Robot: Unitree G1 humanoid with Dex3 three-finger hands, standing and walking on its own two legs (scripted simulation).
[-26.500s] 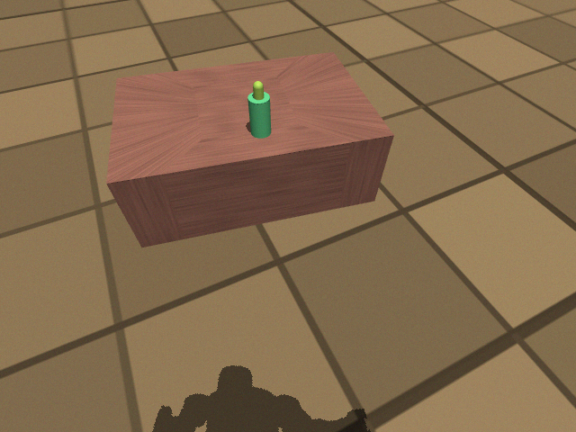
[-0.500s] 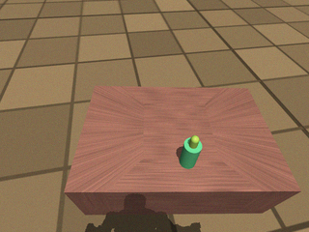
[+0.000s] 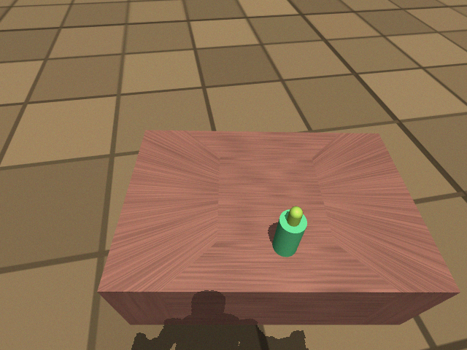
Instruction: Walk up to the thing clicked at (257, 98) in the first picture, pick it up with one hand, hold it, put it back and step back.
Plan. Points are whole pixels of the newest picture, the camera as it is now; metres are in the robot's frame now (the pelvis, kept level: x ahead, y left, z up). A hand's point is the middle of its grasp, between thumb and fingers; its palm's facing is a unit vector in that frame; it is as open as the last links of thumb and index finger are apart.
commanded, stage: stand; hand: right
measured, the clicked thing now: (290, 229) +0.49 -0.16 -0.28
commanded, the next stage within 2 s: step back in 0.78 s
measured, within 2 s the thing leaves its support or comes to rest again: neither
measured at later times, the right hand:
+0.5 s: hand out of the picture +0.07 -0.25 -0.16, palm faces -0.03 +0.94 -0.35, open 7.4 cm
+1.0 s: hand out of the picture +0.07 -0.28 -0.16, palm faces -0.03 +0.93 -0.36, open 7.4 cm
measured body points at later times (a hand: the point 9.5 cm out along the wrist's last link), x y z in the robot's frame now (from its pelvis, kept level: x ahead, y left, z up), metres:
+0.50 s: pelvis +0.00 +0.00 +0.00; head +0.01 +0.00 +0.45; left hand +0.06 +0.30 -0.14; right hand +0.07 -0.30 -0.13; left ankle +0.03 +0.12 -0.75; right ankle -0.05 -0.14 -0.75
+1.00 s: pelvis -0.04 -0.02 -0.01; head +0.02 -0.02 +0.43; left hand +0.05 +0.30 -0.14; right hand +0.07 -0.33 -0.14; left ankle +0.03 +0.12 -0.75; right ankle -0.08 -0.14 -0.72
